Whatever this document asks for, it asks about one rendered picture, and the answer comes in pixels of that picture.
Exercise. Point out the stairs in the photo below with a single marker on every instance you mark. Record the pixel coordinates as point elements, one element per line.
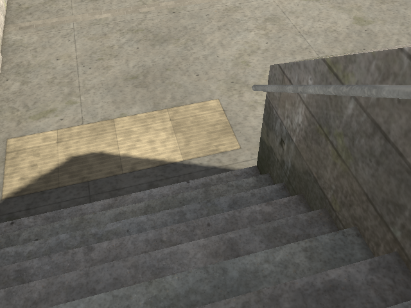
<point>232,240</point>

